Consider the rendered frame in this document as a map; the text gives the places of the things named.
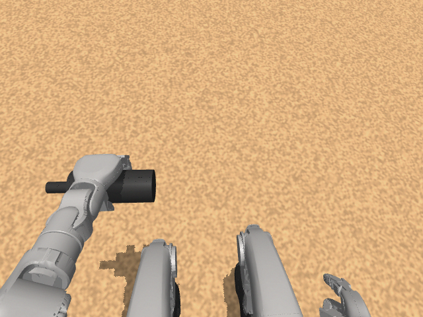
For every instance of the right robot hand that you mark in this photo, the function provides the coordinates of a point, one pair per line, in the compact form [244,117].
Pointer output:
[352,304]

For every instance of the left robot hand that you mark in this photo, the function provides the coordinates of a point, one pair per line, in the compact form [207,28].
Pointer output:
[103,168]

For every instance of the left robot arm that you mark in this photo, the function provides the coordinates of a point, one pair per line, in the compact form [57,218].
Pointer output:
[36,287]

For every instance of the right robot foot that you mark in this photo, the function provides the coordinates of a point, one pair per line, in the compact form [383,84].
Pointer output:
[240,291]

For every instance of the bottle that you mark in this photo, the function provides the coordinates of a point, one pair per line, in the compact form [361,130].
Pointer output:
[132,186]

